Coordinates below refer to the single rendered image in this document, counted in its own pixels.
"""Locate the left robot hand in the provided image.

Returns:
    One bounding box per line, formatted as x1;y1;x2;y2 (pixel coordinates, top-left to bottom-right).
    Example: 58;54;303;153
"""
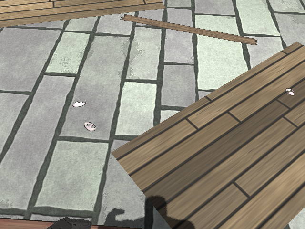
45;217;92;229

